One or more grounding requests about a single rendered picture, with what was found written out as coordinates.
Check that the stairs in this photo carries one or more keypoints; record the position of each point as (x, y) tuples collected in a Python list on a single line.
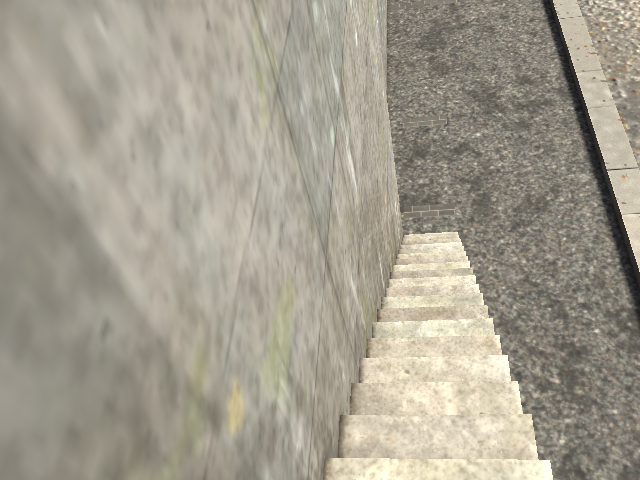
[(435, 400)]

